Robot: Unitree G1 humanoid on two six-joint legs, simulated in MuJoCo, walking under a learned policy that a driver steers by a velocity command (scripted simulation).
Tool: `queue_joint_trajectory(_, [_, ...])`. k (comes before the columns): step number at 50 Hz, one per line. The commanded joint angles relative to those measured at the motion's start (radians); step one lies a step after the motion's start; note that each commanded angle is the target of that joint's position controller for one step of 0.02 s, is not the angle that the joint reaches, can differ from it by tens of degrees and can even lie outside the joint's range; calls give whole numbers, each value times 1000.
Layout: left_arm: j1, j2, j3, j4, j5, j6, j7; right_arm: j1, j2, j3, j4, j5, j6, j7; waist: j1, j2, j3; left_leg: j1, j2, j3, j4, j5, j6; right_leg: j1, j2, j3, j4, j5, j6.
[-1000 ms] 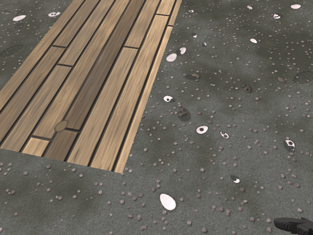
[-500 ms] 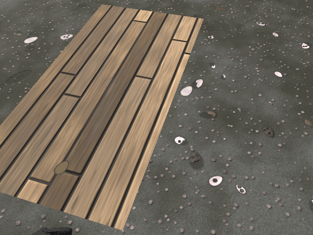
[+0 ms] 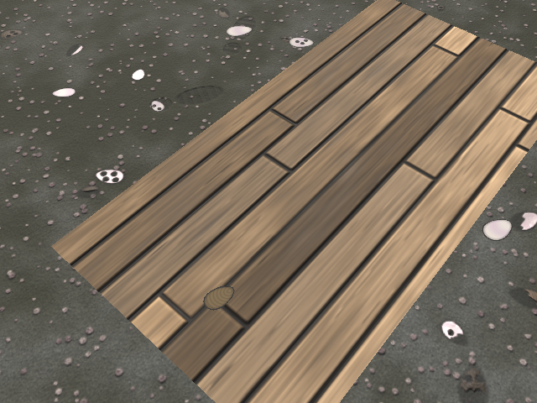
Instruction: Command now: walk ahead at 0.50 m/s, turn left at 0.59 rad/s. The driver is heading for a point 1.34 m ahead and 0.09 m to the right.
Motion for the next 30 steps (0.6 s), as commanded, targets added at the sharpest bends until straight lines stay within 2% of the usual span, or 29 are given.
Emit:
queue_joint_trajectory(1, [-53,143,30,-117,24,-39,6,82,-129,-37,-53,-20,-21,-13,-33,49,-147,398,285,-476,-324,99,213,-372,-71,96,-22,109,-13])
queue_joint_trajectory(2, [-37,147,32,-113,30,-28,5,64,-121,-35,-61,-23,-23,-14,-15,49,-133,340,267,-443,-337,193,214,-327,-75,94,-51,114,-3])
queue_joint_trajectory(3, [-23,133,31,-109,33,-18,4,57,-124,-36,-56,-20,-25,-18,0,52,-133,298,262,-418,-351,213,220,-308,-74,86,-94,125,12])
queue_joint_trajectory(5, [-63,103,22,-118,37,-3,7,72,-139,-40,-42,-14,-28,-30,-4,29,-99,217,233,-355,-371,251,213,-302,-60,62,-189,193,38])
queue_joint_trajectory(8, [-161,59,3,-133,38,-1,-2,113,-139,-38,-12,-9,-28,-44,-45,46,-72,185,179,-256,-376,232,161,-270,-39,47,-419,435,51])
queue_joint_trajectory(10, [-235,41,-7,-145,31,-10,-13,155,-136,-35,13,-6,-27,-47,-84,61,-63,173,166,-235,-377,165,132,-207,-12,32,-546,572,44])
queue_joint_trajectory(12, [-290,51,-6,-160,18,-16,-22,198,-144,-34,40,-3,-28,-45,-110,68,-44,209,191,-261,-371,114,127,-198,0,36,-607,608,31])
queue_joint_trajectory(15, [-335,77,2,-181,17,-24,-34,244,-144,-34,69,-1,-21,-45,-121,75,-27,344,243,-320,-307,139,120,-250,8,47,-679,519,-4])
queue_joint_trajectory(17, [-316,90,8,-183,16,-27,-37,251,-150,-37,82,-4,-11,-48,-104,99,-27,412,271,-349,-268,226,107,-235,18,36,-701,424,-32])
queue_joint_trajectory(18, [-278,99,13,-176,16,-29,-35,242,-152,-38,84,-4,-7,-48,-80,113,-40,427,268,-348,-229,325,96,-183,32,19,-718,383,-51])
queue_joint_trajectory(19, [-189,121,28,-152,21,-32,-31,225,-142,-33,80,-3,-4,-49,-29,105,-95,428,228,-312,-133,490,74,-50,55,-9,-756,397,-81])
queue_joint_trajectory(20, [-45,158,43,-128,30,-35,-25,211,-115,-20,66,-11,-4,-49,41,90,-223,342,182,-271,57,497,43,197,-24,57,-709,453,-137])
queue_joint_trajectory(21, [102,243,66,-106,42,-32,-21,287,-59,1,48,-11,-16,-48,61,-83,-388,21,53,-179,400,227,-32,588,-229,372,-690,409,-273])
queue_joint_trajectory(22, [174,208,64,-63,14,-19,-29,334,-44,11,57,-2,-27,-48,66,-284,-451,-212,-27,-161,638,-387,-75,721,-350,704,-827,186,-354])
queue_joint_trajectory(23, [138,141,41,-67,-6,-13,-29,250,-128,-9,46,12,-33,-45,84,-164,-307,-326,34,-207,713,-372,-69,630,-328,676,-875,4,-310])
queue_joint_trajectory(24, [72,117,31,-80,4,-4,-23,158,-136,-10,22,16,-36,-42,73,-93,-190,-345,83,-162,706,-290,-66,498,-290,545,-898,12,-271])
queue_joint_trajectory(25, [20,95,20,-81,17,2,-24,95,-121,-8,8,-2,-38,-40,48,-31,-88,-330,120,-128,630,-223,-64,354,-236,444,-941,103,-248])
queue_joint_trajectory(26, [-12,83,14,-84,27,-1,-23,101,-112,-13,7,-11,-37,-40,14,-62,-69,-286,152,-127,570,-172,-68,277,-218,398,-961,188,-248])
queue_joint_trajectory(27, [-27,75,11,-84,30,-3,-24,124,-96,-11,17,-11,-34,-37,-7,-77,-62,-235,168,-120,537,-151,-76,224,-191,356,-984,258,-246])
queue_joint_trajectory(28, [-30,74,11,-80,25,-6,-24,145,-78,-8,26,-9,-30,-36,-19,-92,-69,-206,174,-110,504,-140,-83,197,-176,314,-1001,306,-249])
queue_joint_trajectory(29, [-27,65,9,-73,21,-9,-25,143,-62,-7,33,-14,-23,-39,-22,-66,-70,-198,175,-96,491,-118,-82,183,-150,267,-1017,349,-238])
queue_joint_trajectory(30, [-27,105,18,-65,17,-11,-22,134,-46,0,19,-13,-22,-39,-34,-103,-62,-213,183,-89,432,-95,-96,165,-174,249,-1032,406,-261])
